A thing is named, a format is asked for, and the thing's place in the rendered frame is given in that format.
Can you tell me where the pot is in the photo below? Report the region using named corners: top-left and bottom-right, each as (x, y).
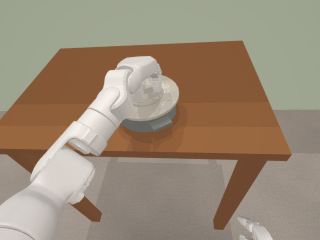
top-left (121, 105), bottom-right (176, 133)

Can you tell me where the table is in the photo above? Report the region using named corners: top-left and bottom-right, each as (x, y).
top-left (0, 40), bottom-right (292, 230)

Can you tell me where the robot left forearm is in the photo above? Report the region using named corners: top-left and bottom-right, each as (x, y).
top-left (30, 64), bottom-right (142, 182)

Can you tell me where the left robot upper arm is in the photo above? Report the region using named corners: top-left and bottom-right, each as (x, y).
top-left (0, 144), bottom-right (96, 240)

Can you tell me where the left robot hand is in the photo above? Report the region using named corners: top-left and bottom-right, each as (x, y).
top-left (117, 56), bottom-right (162, 103)

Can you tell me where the lid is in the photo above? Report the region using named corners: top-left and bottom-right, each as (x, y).
top-left (126, 75), bottom-right (179, 121)

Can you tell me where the right robot hand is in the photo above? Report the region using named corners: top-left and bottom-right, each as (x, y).
top-left (237, 215), bottom-right (273, 240)

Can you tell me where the knob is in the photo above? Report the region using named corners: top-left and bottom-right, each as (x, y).
top-left (141, 78), bottom-right (153, 94)

